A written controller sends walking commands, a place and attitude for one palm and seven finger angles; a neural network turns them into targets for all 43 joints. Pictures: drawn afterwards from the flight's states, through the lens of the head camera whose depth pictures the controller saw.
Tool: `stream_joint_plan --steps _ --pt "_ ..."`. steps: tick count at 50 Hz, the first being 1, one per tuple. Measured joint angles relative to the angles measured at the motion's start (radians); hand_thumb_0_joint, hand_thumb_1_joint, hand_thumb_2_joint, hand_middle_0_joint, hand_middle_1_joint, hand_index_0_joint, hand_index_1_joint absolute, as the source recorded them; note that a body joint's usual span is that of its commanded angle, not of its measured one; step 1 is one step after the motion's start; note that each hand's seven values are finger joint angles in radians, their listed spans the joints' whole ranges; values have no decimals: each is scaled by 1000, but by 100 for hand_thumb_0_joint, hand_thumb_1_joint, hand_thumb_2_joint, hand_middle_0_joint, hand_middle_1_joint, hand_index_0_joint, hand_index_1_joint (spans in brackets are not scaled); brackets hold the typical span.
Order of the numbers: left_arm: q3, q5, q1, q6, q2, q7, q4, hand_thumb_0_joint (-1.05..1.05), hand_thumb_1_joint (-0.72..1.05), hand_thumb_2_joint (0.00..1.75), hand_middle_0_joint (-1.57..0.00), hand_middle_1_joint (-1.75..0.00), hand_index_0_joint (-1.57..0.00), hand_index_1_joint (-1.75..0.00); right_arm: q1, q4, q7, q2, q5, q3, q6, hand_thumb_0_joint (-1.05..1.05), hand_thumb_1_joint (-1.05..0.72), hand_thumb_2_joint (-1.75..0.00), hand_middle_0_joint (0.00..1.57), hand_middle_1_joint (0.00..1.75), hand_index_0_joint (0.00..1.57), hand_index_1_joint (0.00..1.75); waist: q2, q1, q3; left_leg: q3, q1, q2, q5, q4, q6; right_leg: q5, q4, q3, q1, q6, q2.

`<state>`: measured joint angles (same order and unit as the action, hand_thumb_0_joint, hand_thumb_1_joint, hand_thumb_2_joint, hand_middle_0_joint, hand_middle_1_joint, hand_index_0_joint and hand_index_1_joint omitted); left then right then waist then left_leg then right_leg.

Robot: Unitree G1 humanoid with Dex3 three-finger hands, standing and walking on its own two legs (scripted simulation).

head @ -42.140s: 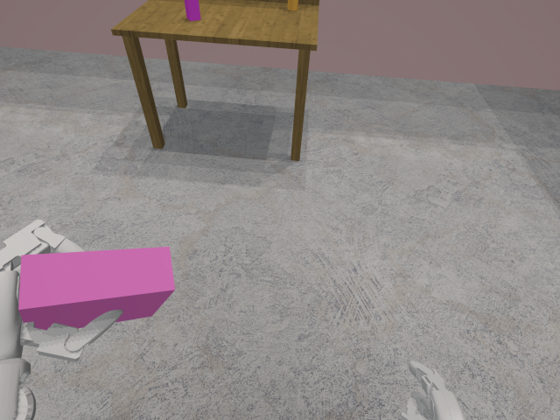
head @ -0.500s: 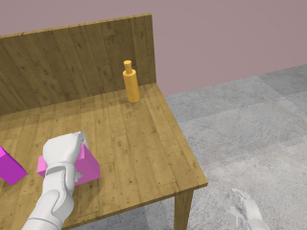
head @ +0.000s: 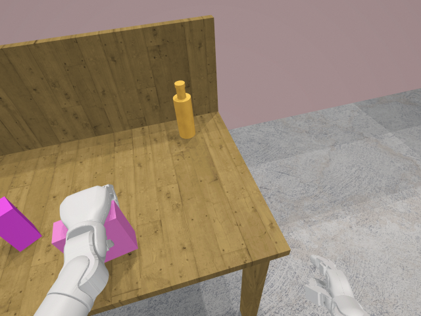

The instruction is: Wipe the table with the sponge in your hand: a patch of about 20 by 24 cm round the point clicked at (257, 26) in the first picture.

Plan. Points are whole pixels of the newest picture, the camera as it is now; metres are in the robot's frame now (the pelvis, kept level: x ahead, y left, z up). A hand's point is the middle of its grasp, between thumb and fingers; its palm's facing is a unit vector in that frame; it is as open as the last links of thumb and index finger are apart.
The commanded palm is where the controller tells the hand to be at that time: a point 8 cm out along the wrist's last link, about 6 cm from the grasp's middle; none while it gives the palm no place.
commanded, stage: move the sponge above the wiping area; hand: left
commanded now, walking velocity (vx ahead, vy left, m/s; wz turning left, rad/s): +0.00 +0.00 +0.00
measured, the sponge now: (103, 241) +0.26 +0.28 -0.02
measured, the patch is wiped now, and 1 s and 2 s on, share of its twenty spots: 0.05 0.05 0.10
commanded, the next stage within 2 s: lower the sponge onto the table in 0.78 s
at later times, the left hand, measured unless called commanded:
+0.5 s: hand (112, 232) +0.26 +0.25 +0.01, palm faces -0.14 -0.15 -0.98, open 9.1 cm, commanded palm +0.25 +0.24 +0.10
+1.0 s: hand (120, 228) +0.27 +0.23 +0.03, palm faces -0.07 -0.11 -0.99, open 9.1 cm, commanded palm +0.25 +0.23 +0.10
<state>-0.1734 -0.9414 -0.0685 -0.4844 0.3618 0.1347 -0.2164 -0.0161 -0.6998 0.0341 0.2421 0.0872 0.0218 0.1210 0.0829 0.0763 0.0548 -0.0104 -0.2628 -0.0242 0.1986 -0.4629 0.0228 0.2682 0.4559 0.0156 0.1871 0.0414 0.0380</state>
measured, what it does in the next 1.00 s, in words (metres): stands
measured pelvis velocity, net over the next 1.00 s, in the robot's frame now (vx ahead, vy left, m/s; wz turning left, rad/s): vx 0.00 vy -0.01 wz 0.00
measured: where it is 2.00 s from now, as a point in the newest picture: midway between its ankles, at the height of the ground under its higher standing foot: outside the picture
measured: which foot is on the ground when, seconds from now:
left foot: down 0.00-1.00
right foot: down 0.00-1.00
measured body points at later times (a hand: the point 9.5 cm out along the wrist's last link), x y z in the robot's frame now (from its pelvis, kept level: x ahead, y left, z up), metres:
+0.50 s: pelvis +0.00 +0.00 +0.00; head -0.01 -0.03 +0.45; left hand +0.27 +0.25 +0.07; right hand +0.23 -0.22 -0.09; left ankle +0.03 +0.11 -0.74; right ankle -0.02 -0.10 -0.74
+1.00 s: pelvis +0.00 -0.01 +0.00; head -0.01 -0.04 +0.45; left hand +0.27 +0.23 +0.08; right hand +0.24 -0.23 -0.09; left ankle +0.03 +0.11 -0.74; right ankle -0.02 -0.10 -0.74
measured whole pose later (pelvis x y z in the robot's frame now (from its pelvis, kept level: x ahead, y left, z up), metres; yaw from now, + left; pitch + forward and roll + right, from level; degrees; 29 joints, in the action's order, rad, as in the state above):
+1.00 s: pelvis +0.00 -0.01 +0.00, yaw +0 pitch -1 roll +0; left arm -0.21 -0.98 -0.01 -0.30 0.36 0.11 -0.16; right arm -0.02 -0.69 0.05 0.25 0.06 0.00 0.10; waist 0.08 0.09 0.04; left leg -0.02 -0.26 -0.01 0.22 -0.49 0.01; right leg 0.28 0.46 0.02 0.17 0.06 0.05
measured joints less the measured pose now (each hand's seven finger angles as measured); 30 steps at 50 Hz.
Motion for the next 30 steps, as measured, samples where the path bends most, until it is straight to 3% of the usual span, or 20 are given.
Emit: stream_joint_plan --steps 2,5,10,13,16,21,25,30 --pt "-23 5 12 0 -6 -40 -4 0 -45 108 -84 -144 -83 -144 -2 11 -1 5 -2 4 3 1 -90 -90 20 30 20 30 1 -5 -3 -5 -4 -3 1 -5 3 1 1 5 0 -2 -2" --pt "-45 -5 39 64 -9 -76 10 0 -45 108 -84 -144 -84 -144 -6 20 5 8 -14 2 -5 1 -90 -90 20 30 20 30 -5 -3 -14 -8 -7 -3 6 -15 5 4 6 8 0 -2 -2" --pt "-33 -45 53 199 15 -20 57 0 -45 108 -84 -144 -84 -143 -17 10 21 3 -32 -15 -30 1 -90 -90 20 30 20 30 -12 18 -25 -1 -5 3 17 -30 3 6 11 1 -3 0 4" --pt "-12 -50 26 189 20 30 53 0 -45 108 -84 -144 -84 -143 -17 -4 18 1 -27 -20 -32 1 -91 -90 20 30 20 30 -7 21 -18 1 -6 3 16 -28 2 5 11 -2 0 -1 4" --pt "7 -29 0 118 11 48 27 0 -45 108 -84 -144 -84 -143 -13 -13 10 1 -14 -17 -18 1 -91 -90 20 30 19 30 0 14 -7 3 -4 0 8 -14 2 2 5 -3 1 -3 0" --pt "-15 4 -11 13 -9 -14 -23 0 -45 108 -84 -144 -83 -143 -9 -1 0 7 0 0 10 1 -91 -90 20 30 20 30 2 -4 -2 -3 -5 -5 -2 1 4 -2 -3 3 3 -4 -4" --pt "-39 -5 31 66 -12 -61 4 0 -45 108 -84 -144 -83 -143 -16 16 2 8 -13 -1 3 1 -90 -90 20 30 20 30 -8 -7 -13 -6 -8 -2 5 -11 3 3 3 6 2 -1 -1" --pt "-43 -43 67 179 6 -10 79 0 -45 109 -84 -144 -84 -143 -28 12 12 9 -31 -20 -23 1 -91 -90 20 30 20 30 -7 12 -18 -3 -1 5 21 -29 0 11 12 2 -7 3 6"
